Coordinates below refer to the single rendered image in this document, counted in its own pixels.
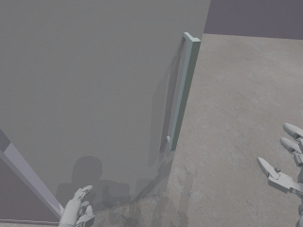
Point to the robot left hand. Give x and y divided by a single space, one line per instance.
71 214

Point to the robot right hand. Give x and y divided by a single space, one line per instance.
281 181

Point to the fridge door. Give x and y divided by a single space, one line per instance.
89 89

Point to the handle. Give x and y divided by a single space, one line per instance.
193 48

